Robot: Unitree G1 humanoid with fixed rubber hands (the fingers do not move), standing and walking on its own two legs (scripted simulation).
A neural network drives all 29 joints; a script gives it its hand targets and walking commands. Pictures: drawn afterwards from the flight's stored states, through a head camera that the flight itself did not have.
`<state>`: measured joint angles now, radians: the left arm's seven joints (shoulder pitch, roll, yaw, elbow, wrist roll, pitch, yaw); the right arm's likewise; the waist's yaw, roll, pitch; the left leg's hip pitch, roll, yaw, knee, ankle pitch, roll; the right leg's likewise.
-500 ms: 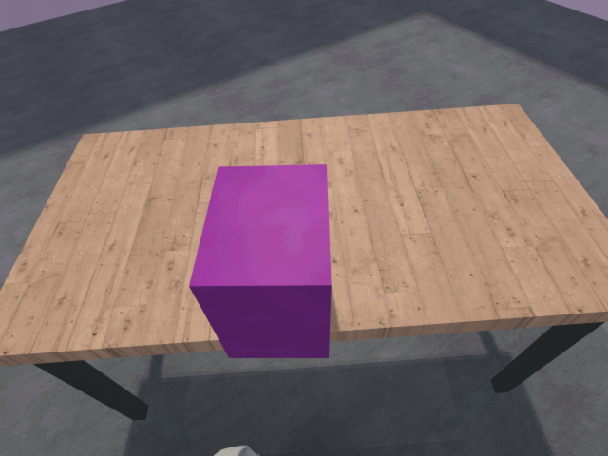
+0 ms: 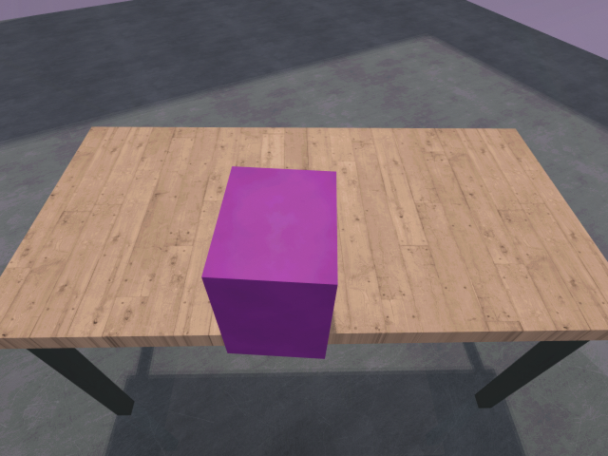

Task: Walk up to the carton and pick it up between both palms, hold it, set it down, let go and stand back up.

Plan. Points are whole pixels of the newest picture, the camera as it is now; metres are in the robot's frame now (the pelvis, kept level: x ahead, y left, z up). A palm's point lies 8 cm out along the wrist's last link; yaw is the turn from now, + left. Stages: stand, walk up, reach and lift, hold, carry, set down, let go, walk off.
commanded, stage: stand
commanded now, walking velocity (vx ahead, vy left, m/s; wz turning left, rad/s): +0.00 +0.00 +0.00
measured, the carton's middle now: (279, 265) +0.40 +0.03 -0.03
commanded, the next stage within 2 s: reach and lift in 0.36 s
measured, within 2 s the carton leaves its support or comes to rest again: neither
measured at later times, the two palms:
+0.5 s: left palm out of the picture +0.13 +0.23 -0.15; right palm out of the picture +0.12 -0.22 -0.16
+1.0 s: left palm (153, 431) +0.18 +0.20 -0.10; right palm (438, 453) +0.15 -0.19 -0.12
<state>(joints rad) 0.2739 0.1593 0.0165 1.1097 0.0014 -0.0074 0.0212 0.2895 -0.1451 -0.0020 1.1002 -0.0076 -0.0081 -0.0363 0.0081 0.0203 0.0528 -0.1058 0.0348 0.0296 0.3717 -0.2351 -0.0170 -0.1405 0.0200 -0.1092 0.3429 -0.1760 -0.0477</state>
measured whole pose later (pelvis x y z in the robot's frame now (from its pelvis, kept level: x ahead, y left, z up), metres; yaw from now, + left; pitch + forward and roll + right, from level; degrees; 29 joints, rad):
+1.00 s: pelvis -0.02 +0.00 -0.01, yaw +1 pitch +9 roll +1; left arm -0.08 0.15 0.03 0.57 -0.02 0.47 0.01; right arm 0.04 -0.10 0.02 0.61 0.09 0.27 -0.11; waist -0.01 0.00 0.00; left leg -0.39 0.02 0.01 0.44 -0.20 -0.03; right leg -0.44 0.03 -0.05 0.45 -0.16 -0.06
